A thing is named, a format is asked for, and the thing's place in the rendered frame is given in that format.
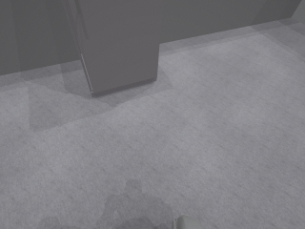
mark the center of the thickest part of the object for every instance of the robot right thigh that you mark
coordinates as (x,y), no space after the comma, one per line
(185,222)

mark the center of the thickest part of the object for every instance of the fridge door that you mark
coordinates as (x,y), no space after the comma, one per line
(119,40)

